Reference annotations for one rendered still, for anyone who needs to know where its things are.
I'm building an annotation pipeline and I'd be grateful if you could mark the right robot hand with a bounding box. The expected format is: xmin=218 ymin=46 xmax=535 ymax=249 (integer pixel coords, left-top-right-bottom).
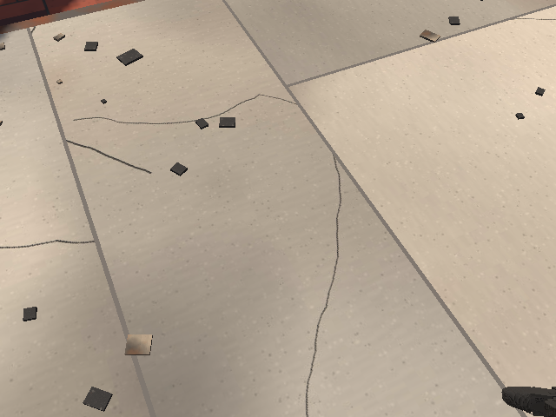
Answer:
xmin=502 ymin=387 xmax=556 ymax=417

